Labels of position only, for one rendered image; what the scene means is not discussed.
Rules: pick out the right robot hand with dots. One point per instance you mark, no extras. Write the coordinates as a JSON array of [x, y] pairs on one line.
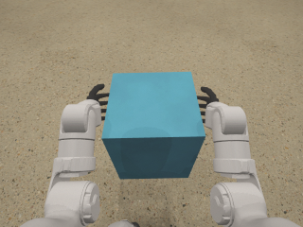
[[208, 99]]

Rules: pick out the robot right upper arm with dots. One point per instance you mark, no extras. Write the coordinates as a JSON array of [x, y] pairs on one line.
[[240, 204]]

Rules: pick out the robot right forearm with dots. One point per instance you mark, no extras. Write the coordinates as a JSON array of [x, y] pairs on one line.
[[231, 143]]

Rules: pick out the robot left upper arm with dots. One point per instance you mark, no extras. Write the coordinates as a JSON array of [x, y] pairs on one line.
[[69, 204]]

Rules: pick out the carton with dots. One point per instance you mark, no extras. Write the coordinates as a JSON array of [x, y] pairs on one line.
[[153, 128]]

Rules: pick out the left robot hand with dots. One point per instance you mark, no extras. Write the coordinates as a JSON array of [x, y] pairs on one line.
[[93, 95]]

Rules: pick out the robot left forearm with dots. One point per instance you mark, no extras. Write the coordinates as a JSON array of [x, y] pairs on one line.
[[76, 146]]

